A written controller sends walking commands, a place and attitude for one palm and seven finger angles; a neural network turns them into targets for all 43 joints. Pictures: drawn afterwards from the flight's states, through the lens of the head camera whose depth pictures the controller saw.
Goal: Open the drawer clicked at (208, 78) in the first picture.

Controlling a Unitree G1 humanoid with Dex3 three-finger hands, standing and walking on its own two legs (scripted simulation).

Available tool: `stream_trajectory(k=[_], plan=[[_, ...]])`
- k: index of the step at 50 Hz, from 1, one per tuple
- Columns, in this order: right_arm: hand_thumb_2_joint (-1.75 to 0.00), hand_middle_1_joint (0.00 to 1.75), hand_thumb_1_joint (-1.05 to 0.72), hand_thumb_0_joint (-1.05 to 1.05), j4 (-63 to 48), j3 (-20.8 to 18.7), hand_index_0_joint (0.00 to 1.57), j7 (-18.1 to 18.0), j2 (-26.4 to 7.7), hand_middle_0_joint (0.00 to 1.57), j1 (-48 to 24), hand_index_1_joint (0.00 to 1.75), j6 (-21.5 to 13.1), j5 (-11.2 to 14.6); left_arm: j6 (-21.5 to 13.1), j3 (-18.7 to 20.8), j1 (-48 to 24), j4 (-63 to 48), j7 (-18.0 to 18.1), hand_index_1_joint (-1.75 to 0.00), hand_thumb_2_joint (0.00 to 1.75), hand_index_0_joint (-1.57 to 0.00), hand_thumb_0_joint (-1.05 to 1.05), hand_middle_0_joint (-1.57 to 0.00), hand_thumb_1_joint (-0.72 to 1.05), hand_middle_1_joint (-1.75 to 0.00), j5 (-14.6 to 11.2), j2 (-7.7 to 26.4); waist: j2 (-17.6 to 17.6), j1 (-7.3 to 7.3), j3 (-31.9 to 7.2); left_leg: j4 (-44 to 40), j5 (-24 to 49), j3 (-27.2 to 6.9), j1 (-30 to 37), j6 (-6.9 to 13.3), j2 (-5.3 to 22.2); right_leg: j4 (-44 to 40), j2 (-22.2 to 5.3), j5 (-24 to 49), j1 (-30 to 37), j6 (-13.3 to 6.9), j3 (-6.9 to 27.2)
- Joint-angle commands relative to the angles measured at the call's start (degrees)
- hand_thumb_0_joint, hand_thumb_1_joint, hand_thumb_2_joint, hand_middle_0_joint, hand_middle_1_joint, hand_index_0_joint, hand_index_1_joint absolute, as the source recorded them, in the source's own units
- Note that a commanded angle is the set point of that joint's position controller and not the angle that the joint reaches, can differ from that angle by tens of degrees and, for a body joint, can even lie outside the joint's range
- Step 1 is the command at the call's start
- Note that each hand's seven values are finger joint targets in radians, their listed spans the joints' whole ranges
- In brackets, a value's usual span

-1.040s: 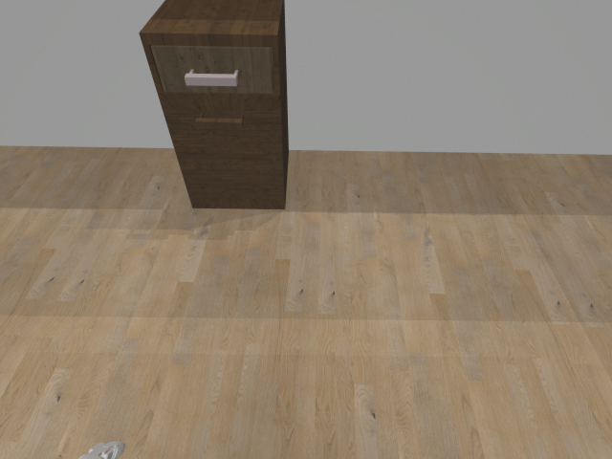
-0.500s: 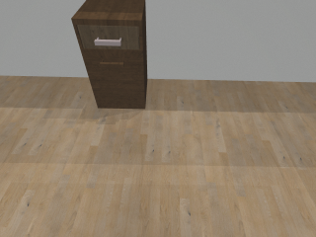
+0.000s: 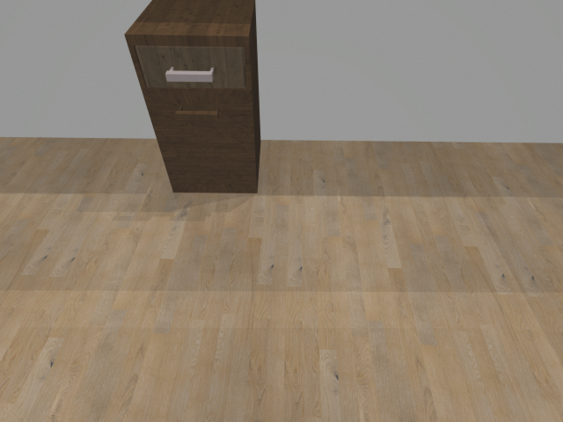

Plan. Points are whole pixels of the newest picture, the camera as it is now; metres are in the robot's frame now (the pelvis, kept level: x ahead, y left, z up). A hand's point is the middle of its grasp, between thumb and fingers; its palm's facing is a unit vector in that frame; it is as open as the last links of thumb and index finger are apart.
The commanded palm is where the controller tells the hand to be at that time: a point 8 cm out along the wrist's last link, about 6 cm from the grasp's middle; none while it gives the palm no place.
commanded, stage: look at it before walking up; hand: left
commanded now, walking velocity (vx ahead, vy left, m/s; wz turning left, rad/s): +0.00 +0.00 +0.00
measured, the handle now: (190, 73) +1.26 +0.41 -0.11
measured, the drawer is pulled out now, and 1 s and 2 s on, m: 0.00 0.00 0.00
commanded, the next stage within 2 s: get within about a metre, facing it in 0.50 s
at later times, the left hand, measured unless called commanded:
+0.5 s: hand out of the picture +0.08 +0.25 -0.16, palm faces -0.03 -0.94 -0.34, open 7.4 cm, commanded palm none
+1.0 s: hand out of the picture +0.01 +0.24 -0.21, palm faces +0.15 -0.97 -0.18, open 7.4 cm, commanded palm none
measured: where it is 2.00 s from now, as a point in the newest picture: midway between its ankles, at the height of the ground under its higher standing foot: outside the picture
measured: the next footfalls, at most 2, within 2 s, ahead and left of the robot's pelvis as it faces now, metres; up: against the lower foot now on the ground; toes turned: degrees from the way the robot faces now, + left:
right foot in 1.48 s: +0.34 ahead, -0.01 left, +0.00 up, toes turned +7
left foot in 1.74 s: +0.25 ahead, +0.22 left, +0.00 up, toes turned +19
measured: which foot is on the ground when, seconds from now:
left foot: down 0.00-1.00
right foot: down 0.00-0.98, up 1.00-1.00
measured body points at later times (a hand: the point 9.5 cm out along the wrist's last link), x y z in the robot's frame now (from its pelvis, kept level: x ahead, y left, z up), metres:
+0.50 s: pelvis +0.00 +0.00 +0.00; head +0.01 +0.00 +0.45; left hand +0.08 +0.30 -0.13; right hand +0.09 -0.30 -0.13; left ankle +0.00 +0.13 -0.74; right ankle +0.00 -0.12 -0.74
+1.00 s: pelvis +0.06 +0.05 -0.02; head +0.06 +0.08 +0.43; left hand +0.00 +0.29 -0.19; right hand +0.10 -0.20 -0.15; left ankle +0.06 +0.14 -0.75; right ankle +0.00 -0.11 -0.74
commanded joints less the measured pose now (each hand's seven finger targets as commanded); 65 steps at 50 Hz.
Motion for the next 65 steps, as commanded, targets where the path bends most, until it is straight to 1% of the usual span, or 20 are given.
stream_trajectory(k=[1,31,33,35,37,38,40,41,43,46,47,48,49,50,52,53,56,58,61,65], plan=[[-0.90,0.30,-0.90,0.00,-3.78,-2.15,0.20,-0.60,-11.80,0.20,-2.83,0.30,-1.31,0.20,-1.63,2.45,-2.34,-3.70,0.77,-0.30,0.90,-0.20,0.00,-0.20,0.90,-0.30,-0.06,11.89,-0.69,-0.05,-2.61,-3.47,5.63,-5.41,0.55,2.13,6.24,-4.75,-6.62,5.27,-0.64,-1.81,6.26],[-0.90,0.30,-0.90,0.00,-3.65,-2.04,0.20,-0.71,-12.10,0.20,-3.33,0.30,-1.26,0.30,-1.85,2.45,-2.28,-3.14,0.81,-0.30,0.90,-0.20,0.00,-0.20,0.90,-0.30,-0.06,12.19,-0.50,-0.13,-2.96,-3.91,8.61,-5.20,2.11,1.87,6.54,-5.14,-6.81,9.85,0.73,-1.77,6.02],[-0.90,0.30,-0.90,0.00,-2.56,-0.58,0.20,-0.31,-6.15,0.20,-0.62,0.30,-0.35,0.03,-0.99,1.37,1.05,-1.90,1.10,-0.30,0.90,-0.20,0.00,-0.20,0.90,-0.30,-0.14,6.60,-0.42,0.11,-3.83,-2.70,4.58,-4.98,0.65,1.26,5.74,-5.03,-6.88,2.89,1.88,-0.62,4.93],[-0.90,0.30,-0.90,0.00,-2.52,-0.31,0.20,-0.05,-4.52,0.20,1.09,0.30,0.45,-0.32,-0.07,1.39,3.47,-1.62,0.94,-0.30,0.90,-0.20,0.00,-0.20,0.90,-0.30,0.15,5.94,-2.21,0.67,-1.23,-0.40,-3.94,-4.19,-3.71,1.15,4.12,-5.80,-7.16,-9.68,0.76,-0.72,6.18],[-0.90,0.30,-0.90,0.00,-3.40,-0.42,0.20,0.17,-3.83,0.20,1.64,0.30,0.95,-0.59,0.37,2.34,5.29,-1.98,0.70,-0.30,0.90,-0.20,0.00,-0.20,0.90,-0.30,0.40,7.57,-5.88,1.59,2.58,4.23,-11.20,-2.35,-11.27,0.96,1.54,-9.03,-9.94,-19.75,0.96,-2.44,9.68],[-0.90,0.30,-0.90,0.00,-4.22,-0.61,0.20,0.19,-3.45,0.20,1.93,0.30,1.14,-0.61,0.46,2.95,7.14,-2.35,0.77,-0.30,0.90,-0.20,0.00,-0.20,0.90,-0.30,0.54,8.76,-9.69,2.15,2.78,9.37,-13.22,-0.42,-14.49,0.77,0.44,-11.46,-12.95,-24.17,2.04,-4.09,12.60],[-0.90,0.30,-0.90,0.00,-6.17,-1.33,0.20,0.31,-3.64,0.20,0.23,0.30,1.01,-0.57,-0.12,3.81,10.05,-2.99,0.91,-0.30,0.90,-0.20,0.00,-0.20,0.90,-0.30,0.76,9.01,-11.71,3.66,5.02,21.33,-16.53,0.22,-20.66,0.79,1.51,-14.76,-18.99,-23.18,2.70,-8.47,18.38],[-0.90,0.30,-0.90,0.00,-6.71,-1.69,0.20,0.54,-3.56,0.20,0.59,0.30,0.59,-0.38,-0.85,4.08,9.98,-3.25,1.04,-0.30,0.90,-0.20,0.00,-0.20,0.90,-0.30,0.88,8.74,-10.05,2.88,4.94,24.79,-15.89,-0.24,-22.57,1.00,2.70,-13.88,-20.25,-17.33,4.64,-9.88,17.55],[-0.90,0.30,-0.90,0.00,-7.33,-1.93,0.20,1.01,-2.15,0.20,1.85,0.30,0.02,0.04,-1.70,4.46,9.52,-3.98,1.13,-0.30,0.90,-0.20,0.00,-0.20,0.90,-0.30,1.00,8.38,-6.57,1.80,4.26,24.15,-15.88,0.84,-21.83,1.12,4.21,-10.48,-20.80,-7.00,5.86,-10.42,11.93],[-0.90,0.30,-0.90,0.00,-5.78,-1.85,0.20,1.15,0.91,0.20,9.75,0.30,-0.40,0.12,-1.68,4.51,6.94,-4.77,0.95,-0.30,0.90,-0.20,0.00,-0.20,0.90,-0.30,0.79,6.71,-5.84,-2.15,2.79,10.52,-7.23,5.21,-6.15,0.81,2.54,-3.49,-16.51,-4.64,-3.37,-6.21,1.23],[-0.90,0.30,-0.90,0.00,-4.20,-2.20,0.20,0.94,0.27,0.20,14.67,0.30,-0.60,0.05,-1.24,4.24,7.19,-4.85,0.80,-0.30,0.90,-0.20,0.00,-0.20,0.90,-0.30,0.43,5.07,-1.12,-3.75,1.53,5.84,-3.84,5.12,2.71,0.99,1.27,3.05,-12.90,-8.20,-9.16,-3.83,-3.16],[-0.90,0.30,-0.90,0.00,-2.58,-3.58,0.20,0.48,-4.02,0.20,21.01,0.30,-0.94,-0.32,-0.89,3.61,7.07,-5.76,0.37,-0.30,0.90,-0.20,0.00,-0.20,0.90,-0.30,0.12,1.37,12.01,-6.29,0.91,-1.54,-12.42,-8.97,8.34,3.68,8.18,18.66,-6.78,-12.24,-17.68,-0.63,-8.14],[-0.90,0.30,-0.90,0.00,-1.89,-4.67,0.20,-0.15,-8.30,0.20,26.26,0.30,-1.28,-0.69,-0.75,2.83,5.57,-8.27,0.23,-0.30,0.90,-0.20,0.00,-0.20,0.90,-0.30,-0.03,-2.09,22.52,-6.94,2.44,-12.09,-14.71,-30.08,8.40,8.89,20.95,34.45,-0.35,-24.76,-28.49,2.22,-9.50],[-0.90,0.30,-0.90,0.00,-2.07,-4.40,0.20,-0.46,-8.01,0.20,24.80,0.30,-0.87,-0.36,-0.85,3.11,4.11,-8.83,0.55,-0.30,0.90,-0.20,0.00,-0.20,0.90,-0.30,0.71,-0.98,14.31,-5.62,3.97,-12.94,-15.28,-31.55,4.95,11.50,22.98,40.67,-3.21,-23.10,-29.53,0.60,-2.81],[-0.90,0.30,-0.90,0.00,-4.10,-3.24,0.20,-0.86,-2.55,0.20,18.64,0.30,-1.41,-0.11,-1.12,3.56,3.82,-7.05,0.14,-0.30,0.90,-0.20,0.00,-0.20,0.90,-0.30,0.90,-1.84,6.93,-3.13,7.04,-13.12,-15.09,-25.86,-2.33,11.27,18.60,44.76,-6.36,-13.27,-28.86,0.23,-0.86],[-0.90,0.30,-0.90,0.00,-4.39,-2.81,0.20,-1.01,-0.89,0.20,17.10,0.30,-2.14,-0.08,-1.46,3.57,4.56,-6.18,-0.35,-0.30,0.90,-0.20,0.00,-0.20,0.90,-0.30,1.07,-1.83,2.98,-2.14,6.49,-12.59,-8.68,-22.46,-2.32,10.68,16.94,44.60,-6.95,-9.53,-28.17,0.70,-0.64],[-0.90,0.30,-0.90,0.00,-2.96,-2.52,0.20,-1.62,1.22,0.20,18.79,0.30,-3.54,0.22,-1.31,3.14,8.76,-4.37,-0.24,-0.30,0.90,-0.20,0.00,-0.20,0.90,-0.30,0.89,-4.55,4.18,-0.81,1.11,-8.68,16.34,-11.58,4.06,10.06,13.04,41.97,-6.45,-4.63,-25.94,2.51,-2.32],[-0.90,0.30,-0.90,0.00,-2.19,-2.62,0.20,-1.90,2.10,0.20,20.14,0.30,-3.75,0.49,-1.11,3.16,8.47,-4.51,0.04,-0.30,0.90,-0.20,0.00,-0.20,0.90,-0.30,0.72,-4.82,4.36,-0.83,0.21,-7.44,24.42,-9.75,6.26,10.59,12.59,40.72,-6.17,-3.79,-26.39,3.04,-2.82],[-0.90,0.30,-0.90,0.00,-1.13,-2.80,0.20,-2.10,3.23,0.20,21.55,0.30,-3.59,0.35,-0.71,3.22,6.00,-5.44,0.31,-0.30,0.90,-0.20,0.00,-0.20,0.90,-0.30,0.77,-5.78,4.41,-1.14,2.14,-7.26,27.33,-8.54,7.54,11.17,12.53,37.19,-6.16,-2.56,-28.52,3.75,-3.55],[-0.90,0.30,-0.90,0.00,0.10,-2.51,0.20,-2.52,4.78,0.20,22.69,0.30,-3.21,-0.12,-0.81,2.95,1.70,-6.71,0.62,-0.30,0.90,-0.20,0.00,-0.20,0.90,-0.30,0.44,-7.33,6.05,-2.17,4.14,-4.59,37.67,-5.74,7.44,9.54,11.09,26.58,-4.79,-0.94,-25.20,3.05,-5.58]])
